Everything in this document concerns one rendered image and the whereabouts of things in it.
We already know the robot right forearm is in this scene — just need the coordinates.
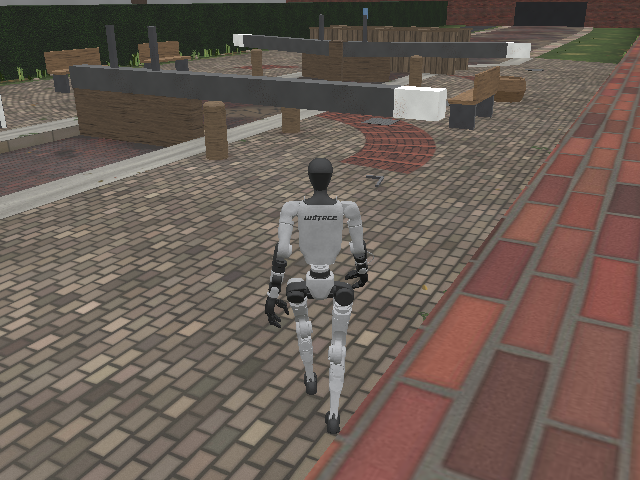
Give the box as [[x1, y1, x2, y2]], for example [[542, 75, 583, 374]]
[[353, 240, 368, 274]]

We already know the robot right upper arm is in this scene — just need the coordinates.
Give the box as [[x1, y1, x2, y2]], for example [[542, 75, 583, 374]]
[[341, 201, 365, 254]]

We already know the robot left forearm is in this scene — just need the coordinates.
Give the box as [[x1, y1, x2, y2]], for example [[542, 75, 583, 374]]
[[267, 243, 287, 298]]

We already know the right robot shin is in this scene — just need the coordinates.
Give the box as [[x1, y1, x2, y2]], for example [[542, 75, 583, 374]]
[[329, 346, 346, 420]]

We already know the robot left upper arm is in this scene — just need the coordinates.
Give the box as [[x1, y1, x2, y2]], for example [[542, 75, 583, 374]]
[[277, 201, 300, 258]]

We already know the robot left hand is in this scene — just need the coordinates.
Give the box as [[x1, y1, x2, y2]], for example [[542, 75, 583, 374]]
[[265, 296, 289, 328]]

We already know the robot left foot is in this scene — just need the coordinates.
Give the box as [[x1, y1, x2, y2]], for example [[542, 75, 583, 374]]
[[304, 372, 317, 395]]

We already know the robot right hand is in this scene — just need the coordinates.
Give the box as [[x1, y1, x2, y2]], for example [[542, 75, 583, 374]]
[[345, 269, 368, 289]]

